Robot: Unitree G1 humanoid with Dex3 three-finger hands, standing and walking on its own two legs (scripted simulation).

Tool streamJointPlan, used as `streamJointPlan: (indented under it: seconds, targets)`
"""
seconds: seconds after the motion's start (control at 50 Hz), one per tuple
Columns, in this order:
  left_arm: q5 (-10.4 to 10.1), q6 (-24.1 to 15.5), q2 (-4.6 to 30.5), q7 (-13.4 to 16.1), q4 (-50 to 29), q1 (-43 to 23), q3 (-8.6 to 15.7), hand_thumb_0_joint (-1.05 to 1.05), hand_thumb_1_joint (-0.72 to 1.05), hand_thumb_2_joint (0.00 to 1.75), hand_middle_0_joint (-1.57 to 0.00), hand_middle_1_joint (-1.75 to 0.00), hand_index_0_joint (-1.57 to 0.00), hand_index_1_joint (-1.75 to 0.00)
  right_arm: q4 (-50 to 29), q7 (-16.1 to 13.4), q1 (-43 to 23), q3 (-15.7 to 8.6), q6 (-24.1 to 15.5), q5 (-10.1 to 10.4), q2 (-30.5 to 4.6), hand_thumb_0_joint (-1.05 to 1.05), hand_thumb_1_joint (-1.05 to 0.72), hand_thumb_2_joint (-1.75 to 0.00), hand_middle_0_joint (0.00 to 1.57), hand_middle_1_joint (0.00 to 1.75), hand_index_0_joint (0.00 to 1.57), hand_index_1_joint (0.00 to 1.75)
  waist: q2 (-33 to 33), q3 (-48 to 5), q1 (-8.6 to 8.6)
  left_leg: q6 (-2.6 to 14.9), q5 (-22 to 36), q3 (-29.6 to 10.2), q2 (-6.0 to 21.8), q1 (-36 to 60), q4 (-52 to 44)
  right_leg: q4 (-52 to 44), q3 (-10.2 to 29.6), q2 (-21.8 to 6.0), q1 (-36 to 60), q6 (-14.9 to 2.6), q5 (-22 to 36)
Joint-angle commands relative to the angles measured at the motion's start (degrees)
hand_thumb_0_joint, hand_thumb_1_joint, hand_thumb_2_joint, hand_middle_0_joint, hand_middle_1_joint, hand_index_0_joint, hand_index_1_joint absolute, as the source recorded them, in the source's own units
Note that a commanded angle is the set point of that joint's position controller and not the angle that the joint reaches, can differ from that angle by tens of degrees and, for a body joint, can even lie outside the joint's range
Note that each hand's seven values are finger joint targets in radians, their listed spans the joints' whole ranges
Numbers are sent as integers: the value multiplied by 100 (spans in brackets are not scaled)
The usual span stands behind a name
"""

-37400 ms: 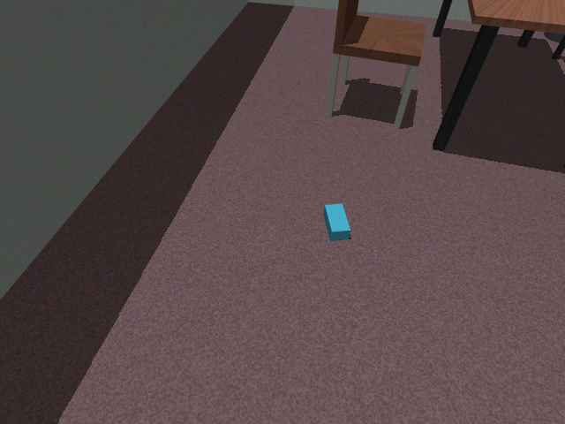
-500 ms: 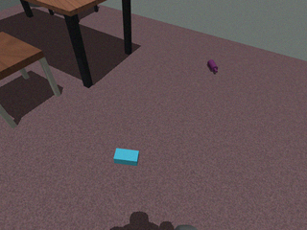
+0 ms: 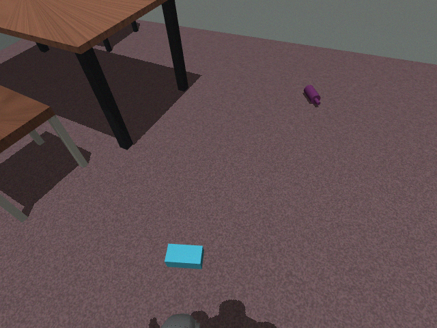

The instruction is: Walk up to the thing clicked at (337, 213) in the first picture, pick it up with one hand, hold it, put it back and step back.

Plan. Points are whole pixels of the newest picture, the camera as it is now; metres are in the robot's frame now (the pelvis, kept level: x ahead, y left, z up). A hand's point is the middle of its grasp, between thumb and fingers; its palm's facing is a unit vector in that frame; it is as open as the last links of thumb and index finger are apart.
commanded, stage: walk up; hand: left
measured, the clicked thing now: (184, 256) +0.53 +0.22 -0.74
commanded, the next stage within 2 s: none
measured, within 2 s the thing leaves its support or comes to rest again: neither
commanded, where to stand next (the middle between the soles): +0.15 -0.02 m, yaw +0 degrees
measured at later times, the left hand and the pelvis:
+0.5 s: hand out of the picture +0.12 +0.27 -0.17, palm faces +0.00 -0.94 -0.35, open 7.4 cm; pelvis +0.06 +0.00 -0.02, yaw +0 degrees
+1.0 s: hand (110, 316) +0.18 +0.25 -0.15, palm faces -0.04 -0.94 -0.35, open 7.4 cm; pelvis +0.07 +0.00 +0.00, yaw +0 degrees
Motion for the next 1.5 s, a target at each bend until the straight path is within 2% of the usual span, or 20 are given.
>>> streamJointPlan:
  seconds: [0.0,0.08,0.12,0.14,0.16,0.18,0.2,0.22,0.3,0.38,0.44,0.46,0.48,0.5,0.52,0.58,0.62,0.7,0.92,1.48]
  targets:
    - [61,-114,1476,84,-600,18,476,0,90,90,-20,-30,-20,-30,-245,-44,329,-303,-86,-61,-882,0,-90,-90,20,30,20,30,-1091,-48,107,-250,-11,314,174,-130,-1327,-1246,874,-1252,-228,-995,214]
    - [52,13,1460,154,-569,199,366,0,90,90,-20,-30,-20,-30,-267,-199,61,-246,-135,-96,-684,0,-90,-90,20,30,20,30,-1014,-354,193,-177,586,538,2,721,-2140,-245,755,-1425,-288,-920,2678]
    - [-22,82,1445,198,-529,11,334,0,90,90,-20,-30,-20,-30,-107,-270,258,-228,-168,-89,-651,0,-90,-90,20,30,20,30,-708,-652,14,-13,1267,674,-178,1340,-2779,494,534,-1227,-330,-712,2836]
    - [-48,112,1338,220,-562,-91,264,0,90,90,-20,-30,-20,-30,-39,-292,395,-246,-191,-99,-749,0,-90,-90,20,30,20,30,-415,-758,-109,86,1701,610,-216,1760,-3060,915,470,-1061,-584,-524,2268]
    - [-82,129,1135,234,-615,-99,172,0,90,90,-20,-30,-20,-30,-23,-336,545,-297,-221,-138,-1019,0,-90,-90,20,30,20,30,230,-870,-206,223,2260,60,281,2014,-3474,1438,380,-789,-797,-255,1458]
    - [-170,154,878,244,-592,167,102,0,90,90,-20,-30,-20,-30,-167,-360,349,-352,-256,-172,-1424,0,-90,-90,20,30,20,30,1122,-1156,-79,652,3002,-1533,1468,2362,-3691,2167,188,-178,-1238,94,-112]
    - [-194,265,1035,292,-339,388,140,0,90,90,-20,-30,-20,-30,-278,-368,57,-311,-245,-98,-1433,0,-90,-90,20,30,20,30,716,-1165,38,1219,3064,-2051,1867,2085,-3728,2620,523,110,-1167,140,-2172]
    - [-158,341,1213,358,-170,510,173,0,90,90,-20,-30,-20,-30,-278,-372,-192,-322,-219,-70,-1494,0,-90,-90,20,30,20,30,886,-1123,70,1630,2519,-2395,2163,1924,-3749,2913,754,-183,-1105,142,-2433]
    - [-118,344,1293,287,138,217,197,0,90,90,-20,-30,-20,-30,-247,-392,-605,-172,-157,-54,-1197,0,-90,-90,20,30,20,30,841,-914,104,957,2171,-838,1212,1471,-3648,2440,752,-276,-948,148,-1901]
    - [-108,245,1214,329,489,289,148,0,90,90,-20,-30,-20,-30,-225,-316,-961,-160,-4,-78,-1259,0,-90,-90,20,30,20,30,1024,-866,73,931,1923,-518,1101,1192,-3436,1399,253,-218,-482,340,-1275]
    - [-36,112,1200,391,758,432,155,0,90,90,-20,-30,-20,-30,-195,-245,-1201,-110,145,12,-1172,0,-90,-90,20,30,20,30,714,-898,226,663,1490,-303,892,816,-2925,86,154,-140,229,333,-104]
    - [16,51,1346,416,769,308,171,0,90,90,-20,-30,-20,-30,-168,-226,-1229,-52,180,65,-940,0,-90,-90,20,30,20,30,308,-895,198,426,1256,-213,747,581,-2770,-6,570,-389,377,229,230]
    - [68,-17,1533,437,725,142,187,0,90,90,-20,-30,-20,-30,-161,-205,-1237,-3,217,118,-728,0,-90,-90,20,30,20,30,-339,-716,94,166,821,-11,414,428,-2324,-400,1650,-1070,20,-19,262]
    - [42,-21,1893,420,642,-339,213,0,90,90,-20,-30,-20,-30,-71,-216,-1267,-26,271,88,-688,0,-90,-90,20,30,20,30,-815,-441,-77,31,-363,235,11,733,-2244,-701,2251,-1675,-872,-449,-107]
    - [54,-12,1934,404,527,-903,178,0,90,90,-20,-30,-20,-30,118,-208,-1143,-95,300,36,-812,0,-90,-90,20,30,20,30,-932,-236,-240,19,-715,127,54,1313,-1986,-646,2234,-1750,-1586,-594,-464]
    - [11,-42,1468,383,598,-966,49,0,90,90,-20,-30,-20,-30,355,-120,-1318,-113,216,65,-947,0,-90,-90,20,30,20,30,-577,-302,-244,152,620,-98,326,1690,-3040,-395,1096,-965,-1370,56,-342]
    - [0,-64,1406,374,759,-823,33,0,90,90,-20,-30,-20,-30,416,-92,-1484,-83,197,57,-885,0,-90,-90,20,30,20,30,-709,-557,-66,223,1062,-223,433,1591,-3165,-346,902,-750,-810,169,-19]
    - [1,-35,1435,361,845,-1018,15,0,90,90,-20,-30,-20,-30,651,-52,-1525,-20,239,37,-843,0,-90,-90,20,30,20,30,-706,-326,-85,53,353,-91,275,1555,-3501,-743,1123,-926,-823,170,-718]
    - [-80,62,1345,362,1163,-1070,-29,0,90,90,-20,-30,-20,-30,1165,-108,-1521,17,152,16,-938,0,-90,-90,20,30,20,30,24,-931,48,92,1457,-256,523,1544,-4036,-506,665,-725,388,198,471]
    - [19,59,1270,342,1457,-1262,-57,0,90,90,-20,-30,-20,-30,1312,-102,-1722,-34,244,-4,-901,0,-90,-90,20,30,20,30,-101,-680,-73,7,669,-269,477,1770,-4355,-1097,626,-756,120,262,137]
